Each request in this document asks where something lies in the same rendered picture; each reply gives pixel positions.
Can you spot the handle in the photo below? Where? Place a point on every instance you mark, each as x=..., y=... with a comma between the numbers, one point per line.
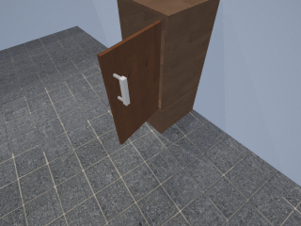
x=123, y=88

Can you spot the cupboard door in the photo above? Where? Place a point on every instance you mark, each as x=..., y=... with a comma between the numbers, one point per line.
x=138, y=59

